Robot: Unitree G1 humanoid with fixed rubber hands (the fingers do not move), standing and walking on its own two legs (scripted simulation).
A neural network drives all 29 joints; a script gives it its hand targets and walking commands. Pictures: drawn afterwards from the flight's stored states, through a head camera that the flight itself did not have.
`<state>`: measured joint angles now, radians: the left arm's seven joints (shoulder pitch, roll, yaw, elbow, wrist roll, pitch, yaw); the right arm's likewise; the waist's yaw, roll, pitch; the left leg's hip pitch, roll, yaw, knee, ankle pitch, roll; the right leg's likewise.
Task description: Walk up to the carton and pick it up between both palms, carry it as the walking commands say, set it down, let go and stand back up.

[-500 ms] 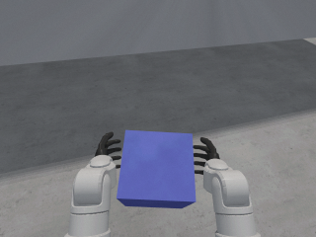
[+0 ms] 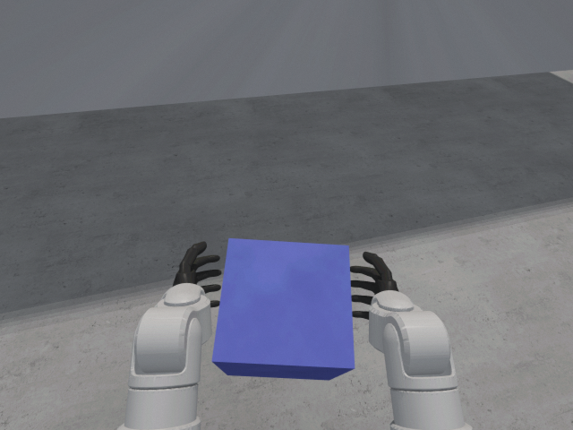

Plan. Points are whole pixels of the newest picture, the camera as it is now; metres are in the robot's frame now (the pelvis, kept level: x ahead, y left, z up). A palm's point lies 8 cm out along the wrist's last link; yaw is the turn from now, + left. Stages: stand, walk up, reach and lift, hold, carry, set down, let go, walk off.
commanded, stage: carry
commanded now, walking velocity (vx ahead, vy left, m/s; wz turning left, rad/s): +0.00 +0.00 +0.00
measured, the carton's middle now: (283, 315) +0.32 +0.01 -0.01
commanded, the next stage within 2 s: none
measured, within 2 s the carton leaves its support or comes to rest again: neither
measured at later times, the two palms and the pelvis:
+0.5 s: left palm (189, 299) +0.28 +0.14 +0.08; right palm (384, 307) +0.28 -0.12 +0.08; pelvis +0.00 +0.00 +0.00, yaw +0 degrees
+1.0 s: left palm (194, 300) +0.29 +0.13 +0.08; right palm (386, 309) +0.28 -0.13 +0.07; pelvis +0.00 +0.00 +0.00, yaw +0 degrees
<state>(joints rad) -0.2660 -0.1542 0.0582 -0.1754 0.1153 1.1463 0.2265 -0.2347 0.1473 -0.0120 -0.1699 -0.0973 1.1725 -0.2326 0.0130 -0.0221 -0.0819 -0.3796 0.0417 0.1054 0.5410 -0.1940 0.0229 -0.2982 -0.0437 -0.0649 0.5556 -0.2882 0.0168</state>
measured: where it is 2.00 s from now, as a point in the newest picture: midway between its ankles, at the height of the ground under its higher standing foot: outside the picture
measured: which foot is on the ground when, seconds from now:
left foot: down 0.00-1.00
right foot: down 0.00-1.00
